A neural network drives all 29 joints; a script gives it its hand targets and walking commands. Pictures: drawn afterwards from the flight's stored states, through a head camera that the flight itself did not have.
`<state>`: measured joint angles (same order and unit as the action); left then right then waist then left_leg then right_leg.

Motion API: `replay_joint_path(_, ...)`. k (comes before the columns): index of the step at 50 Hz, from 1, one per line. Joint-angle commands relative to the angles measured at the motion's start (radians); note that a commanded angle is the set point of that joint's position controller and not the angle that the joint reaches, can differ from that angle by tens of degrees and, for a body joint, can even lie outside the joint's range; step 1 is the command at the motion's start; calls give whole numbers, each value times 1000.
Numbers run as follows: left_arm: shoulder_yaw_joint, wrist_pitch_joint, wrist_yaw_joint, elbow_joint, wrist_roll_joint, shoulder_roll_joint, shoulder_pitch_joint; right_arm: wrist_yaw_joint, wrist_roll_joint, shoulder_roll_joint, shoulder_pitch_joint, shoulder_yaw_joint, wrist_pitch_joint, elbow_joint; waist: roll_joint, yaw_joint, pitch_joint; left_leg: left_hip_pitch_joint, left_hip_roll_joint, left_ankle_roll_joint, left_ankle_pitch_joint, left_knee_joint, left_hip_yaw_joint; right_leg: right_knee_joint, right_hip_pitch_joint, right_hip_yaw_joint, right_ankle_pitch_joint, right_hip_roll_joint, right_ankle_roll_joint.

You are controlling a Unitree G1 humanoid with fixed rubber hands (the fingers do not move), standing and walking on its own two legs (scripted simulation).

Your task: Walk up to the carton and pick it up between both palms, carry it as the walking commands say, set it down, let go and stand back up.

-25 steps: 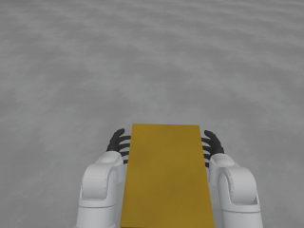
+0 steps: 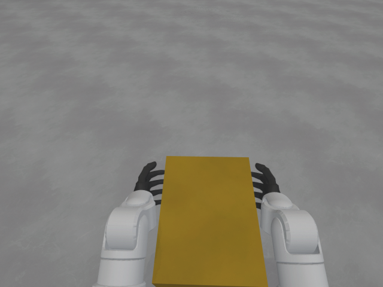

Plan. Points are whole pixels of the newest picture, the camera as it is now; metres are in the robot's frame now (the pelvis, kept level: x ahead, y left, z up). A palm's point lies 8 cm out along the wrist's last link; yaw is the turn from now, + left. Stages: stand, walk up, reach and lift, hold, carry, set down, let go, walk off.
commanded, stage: carry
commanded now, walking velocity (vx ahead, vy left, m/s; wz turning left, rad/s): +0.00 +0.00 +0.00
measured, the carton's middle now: (205, 235) +0.24 +0.00 -0.01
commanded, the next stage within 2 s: none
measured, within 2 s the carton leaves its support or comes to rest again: neither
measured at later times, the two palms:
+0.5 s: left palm (161, 167) +0.34 +0.10 +0.10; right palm (279, 175) +0.33 -0.15 +0.09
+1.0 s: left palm (185, 109) +0.55 +0.06 +0.10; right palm (273, 107) +0.57 -0.19 +0.09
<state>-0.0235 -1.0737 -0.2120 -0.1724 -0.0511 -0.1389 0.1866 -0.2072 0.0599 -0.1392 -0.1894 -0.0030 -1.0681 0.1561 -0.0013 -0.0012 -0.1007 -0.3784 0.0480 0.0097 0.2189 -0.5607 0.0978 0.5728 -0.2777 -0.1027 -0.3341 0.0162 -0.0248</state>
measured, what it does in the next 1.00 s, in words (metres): walks ahead: right foot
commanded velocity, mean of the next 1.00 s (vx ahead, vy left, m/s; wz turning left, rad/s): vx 0.43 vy -0.17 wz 0.00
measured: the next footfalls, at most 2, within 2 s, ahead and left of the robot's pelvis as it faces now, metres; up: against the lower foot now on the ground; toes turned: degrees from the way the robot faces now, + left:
right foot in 0.70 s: +0.16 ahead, -0.14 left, +0.00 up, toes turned -8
left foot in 1.04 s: +0.45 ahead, -0.02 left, +0.00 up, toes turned +10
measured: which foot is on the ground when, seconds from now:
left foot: down 0.00-0.72, up 0.74-1.00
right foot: down 0.00-0.58, up 0.60-0.68, down 0.70-1.00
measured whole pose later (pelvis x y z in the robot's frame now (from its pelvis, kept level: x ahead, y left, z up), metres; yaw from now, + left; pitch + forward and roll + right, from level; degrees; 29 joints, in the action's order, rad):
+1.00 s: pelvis +0.28 -0.09 +0.00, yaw +2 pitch +4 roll +2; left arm -0.01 -1.18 -0.23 -0.43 -0.02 -0.14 0.18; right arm -0.24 0.05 -0.14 -0.17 0.04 -1.16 0.42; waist 0.04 0.05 -0.01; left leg -0.51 0.00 0.02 0.20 -0.61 0.19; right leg 0.26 0.06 -0.18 -0.40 -0.03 -0.07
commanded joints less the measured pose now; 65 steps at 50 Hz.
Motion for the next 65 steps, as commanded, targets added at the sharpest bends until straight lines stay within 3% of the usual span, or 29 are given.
replay_joint_path(1, 421, 37, 143, -133, 219, -917, 352, 136, -208, -898, -345, 412, 36, 120, 6, 0, -247, 135, 80, 42, -208, 45, -86, -90, 64, 111, 249, 113, -11)
replay_joint_path(8, 412, 49, 146, -125, 217, -910, 352, 138, -206, -894, -344, 400, 49, 109, 3, 0, -246, 144, 78, 48, -232, 41, -88, -82, 71, 102, 249, 107, -9)
replay_joint_path(11, 486, -15, 100, -377, 299, -924, 419, 97, -284, -902, -384, 443, -8, 344, -23, -7, -218, 149, 107, 83, 164, 120, -146, -104, 0, 106, -128, 85, -31)
replay_joint_path(13, 472, -73, 88, -272, 253, -866, 330, 79, -230, -827, -257, 422, -64, 244, -54, -18, -189, 166, 152, 92, 274, 174, -204, -76, -52, 92, -155, 73, -28)
replay_joint_path(17, 479, -103, 106, -234, 244, -887, 349, 90, -229, -855, -298, 457, -91, 238, -74, -18, -131, 194, 203, 101, 303, 221, -253, -90, -66, 60, -127, 60, -22)
replay_joint_path(21, 464, -93, 116, -229, 244, -946, 367, 109, -259, -917, -375, 494, -86, 275, 42, -8, -127, 111, 133, 58, 122, 55, -139, -184, 76, 156, -25, 115, -61)
replay_joint_path(23, 455, -90, 111, -237, 240, -957, 357, 114, -270, -928, -383, 502, -90, 292, 99, -6, -152, 61, 83, 29, 18, -66, -53, -193, 166, 201, 136, 156, -84)
replay_joint_path(25, 450, -93, 106, -249, 235, -952, 351, 117, -274, -926, -363, 498, -97, 291, 90, -13, -163, 88, 60, 27, 14, -55, -19, -125, 189, 157, 356, 148, -85)
replay_joint_path(27, 461, -101, 107, -273, 237, -940, 369, 116, -272, -923, -308, 480, -102, 266, -25, -43, -200, 346, 88, 72, -140, 0, -94, 78, 23, 41, 570, 85, -32)
replay_joint_path(28, 471, -104, 109, -296, 244, -935, 381, 112, -273, -923, -294, 471, -100, 272, -143, -55, -232, 530, 161, 120, -240, 46, -234, 245, -153, -19, 547, 49, 12)
replay_joint_path(29, 475, -106, 110, -316, 256, -934, 384, 107, -280, -927, -314, 473, -98, 299, -271, -48, -206, 679, 255, 180, -339, 137, -392, 339, -379, -58, 220, -3, 36)
replay_joint_path(30, 467, -109, 119, -279, 251, -928, 377, 106, -264, -930, -312, 470, -104, 266, -297, -44, -132, 724, 342, 233, -440, 205, -499, 351, -531, 28, -181, 3, 25)
replay_joint_path(31, 461, -104, 125, -281, 263, -937, 383, 106, -272, -950, -338, 474, -103, 284, -196, -39, -97, 653, 387, 226, -449, 221, -501, 268, -513, 119, -254, 75, -2)
replay_joint_path(33, 451, -91, 129, -285, 258, -970, 362, 107, -271, -975, -354, 505, -94, 318, -126, -32, -110, 459, 350, 117, -363, 198, -283, -28, -231, 77, -143, 63, -28)
replay_joint_path(35, 448, -80, 124, -287, 254, -996, 328, 115, -285, -984, -367, 526, -86, 346, -49, 9, -238, 184, 164, 8, -268, -30, -5, -251, 273, -67, 79, -33, -34)
replay_joint_path(36, 433, -73, 114, -278, 234, -988, 300, 124, -298, -973, -409, 546, -88, 382, 186, 40, -257, -13, 64, -46, -117, -307, 100, -365, 418, 221, -20, 159, -96)
replay_joint_path(37, 428, -68, 102, -277, 227, -992, 292, 130, -313, -960, -435, 555, -89, 417, 361, 36, -213, -280, -28, -64, 311, -517, 61, -353, 493, 489, 365, 318, -200)
replay_joint_path(38, 440, -73, 104, -309, 235, -993, 298, 129, -316, -964, -408, 551, -93, 396, 192, 30, -209, -350, 21, -30, 337, -597, -35, -282, 533, 432, 536, 321, -225)
replay_joint_path(40, 457, -74, 114, -329, 248, -989, 315, 128, -303, -970, -351, 548, -93, 358, 44, 30, -212, -417, 49, -6, 216, -528, -45, -245, 622, 292, 687, 277, -179)
replay_joint_path(46, 515, -72, 145, -383, 314, -958, 346, 100, -233, -972, -255, 485, -71, 323, 114, 35, -134, -304, -14, -12, 59, -210, 59, -314, 575, 98, 788, 216, -129)
replay_joint_path(49, 530, -78, 148, -394, 320, -935, 334, 92, -224, -966, -250, 478, -70, 342, 151, 23, -159, -5, -99, 20, -84, 26, 135, -226, 444, -37, 1136, 159, -60)
replay_joint_path(51, 539, -83, 146, -397, 321, -923, 330, 92, -226, -954, -235, 480, -72, 351, 153, -3, -260, 309, -108, 44, -157, 156, 162, -9, 334, -99, 1115, 129, -16)
replay_joint_path(52, 543, -88, 144, -396, 317, -913, 345, 94, -229, -948, -232, 483, -75, 351, 124, -33, -322, 581, -34, 73, -161, 164, 87, 159, 128, -109, 931, 106, -1)
replay_joint_path(53, 554, -94, 147, -412, 324, -919, 366, 95, -228, -926, -245, 467, -74, 349, -113, -51, -362, 795, 255, 198, -117, 188, -350, 498, -204, -73, 374, 22, 36)
replay_joint_path(54, 551, -98, 152, -396, 335, -927, 382, 94, -241, -919, -271, 457, -75, 334, -278, -23, -379, 753, 451, 320, -169, 287, -707, 829, -350, 52, -139, -61, 67)
replay_joint_path(55, 532, -103, 148, -348, 323, -945, 348, 94, -256, -933, -293, 461, -82, 344, -117, -19, -355, 647, 404, 298, -149, 303, -583, 853, -343, 166, -57, 32, 33)
replay_joint_path(57, 521, -90, 150, -326, 299, -995, 326, 120, -278, -998, -306, 499, -79, 314, -8, -18, -257, 528, 368, 232, -275, 317, -398, 742, -369, 190, 8, 92, 23)
replay_joint_path(59, 509, -66, 148, -317, 265, -1025, 320, 143, -308, -1045, -332, 523, -67, 317, -37, -12, -198, 473, 301, 147, -298, 349, -243, 493, -334, 153, 53, 114, 29)
replay_joint_path(65, 522, -42, 119, -327, 229, -1033, 277, 156, -320, -997, -318, 514, -50, 371, -176, -13, -157, 498, 221, 75, -497, 392, -9, 84, -285, -9, 252, 75, 51)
